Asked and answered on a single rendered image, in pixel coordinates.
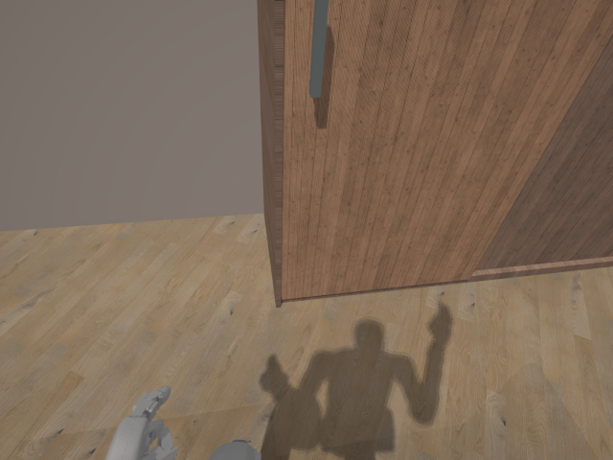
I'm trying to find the handle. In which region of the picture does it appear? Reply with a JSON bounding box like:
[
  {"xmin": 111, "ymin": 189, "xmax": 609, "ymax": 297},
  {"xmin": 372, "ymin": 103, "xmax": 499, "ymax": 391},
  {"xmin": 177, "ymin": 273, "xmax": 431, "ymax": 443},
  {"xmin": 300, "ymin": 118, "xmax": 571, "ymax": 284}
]
[{"xmin": 309, "ymin": 0, "xmax": 329, "ymax": 98}]

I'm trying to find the robot left hand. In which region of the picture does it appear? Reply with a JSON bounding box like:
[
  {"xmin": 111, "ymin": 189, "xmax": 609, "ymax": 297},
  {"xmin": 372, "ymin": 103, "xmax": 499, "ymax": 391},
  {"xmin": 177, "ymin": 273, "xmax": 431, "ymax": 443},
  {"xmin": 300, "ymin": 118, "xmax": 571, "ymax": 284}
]
[{"xmin": 105, "ymin": 386, "xmax": 178, "ymax": 460}]

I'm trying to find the wardrobe door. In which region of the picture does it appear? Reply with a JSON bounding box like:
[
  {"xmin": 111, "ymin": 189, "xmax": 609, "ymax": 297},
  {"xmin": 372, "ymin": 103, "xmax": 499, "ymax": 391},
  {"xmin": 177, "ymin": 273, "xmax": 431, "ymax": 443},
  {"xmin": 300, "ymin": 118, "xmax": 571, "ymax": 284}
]
[
  {"xmin": 281, "ymin": 0, "xmax": 613, "ymax": 300},
  {"xmin": 475, "ymin": 34, "xmax": 613, "ymax": 270}
]

